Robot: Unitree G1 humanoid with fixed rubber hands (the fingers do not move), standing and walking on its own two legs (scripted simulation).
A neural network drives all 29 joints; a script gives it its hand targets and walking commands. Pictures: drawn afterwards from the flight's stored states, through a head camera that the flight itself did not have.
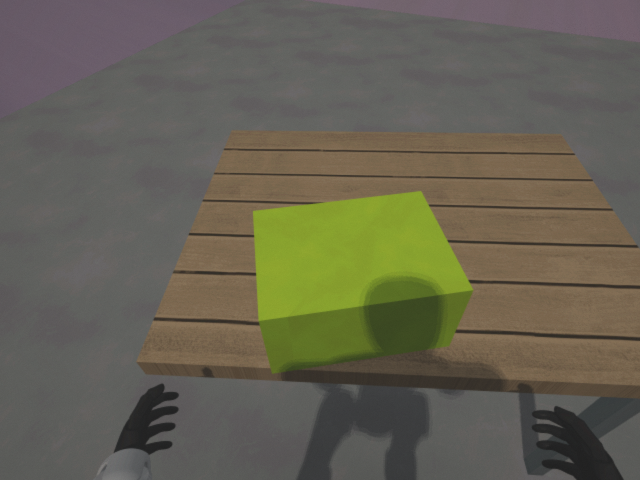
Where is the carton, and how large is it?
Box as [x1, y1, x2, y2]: [253, 191, 472, 373]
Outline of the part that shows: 420,191 253,211 258,318 272,373 446,346 449,344 472,292 472,288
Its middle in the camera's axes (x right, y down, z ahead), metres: +0.05 +0.06 +0.66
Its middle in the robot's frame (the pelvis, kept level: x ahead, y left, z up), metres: +0.45 +0.00 -0.05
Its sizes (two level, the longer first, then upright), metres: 0.299 0.222 0.157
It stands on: a table, 0.65 m high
